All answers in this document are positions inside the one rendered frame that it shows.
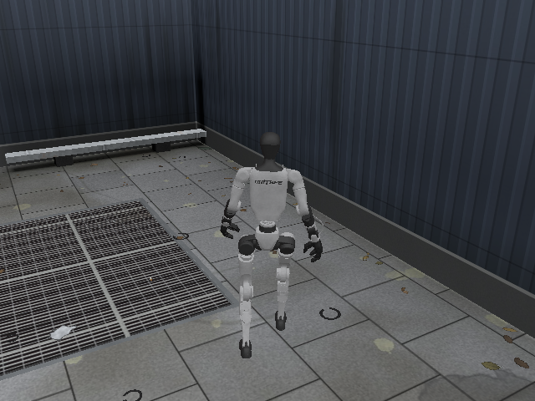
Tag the robot left hand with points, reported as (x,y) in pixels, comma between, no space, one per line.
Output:
(231,227)

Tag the robot left shin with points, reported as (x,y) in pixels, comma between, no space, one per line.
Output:
(245,312)

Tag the right robot upper arm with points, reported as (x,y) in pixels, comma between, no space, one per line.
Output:
(295,177)

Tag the robot head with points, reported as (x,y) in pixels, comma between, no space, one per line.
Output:
(270,144)

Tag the left robot forearm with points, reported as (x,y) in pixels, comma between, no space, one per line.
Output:
(227,216)

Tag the robot right hand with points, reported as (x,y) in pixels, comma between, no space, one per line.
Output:
(318,249)

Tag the left robot upper arm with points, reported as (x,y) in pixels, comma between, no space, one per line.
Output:
(238,186)

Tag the right robot forearm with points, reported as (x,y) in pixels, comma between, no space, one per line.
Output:
(310,226)

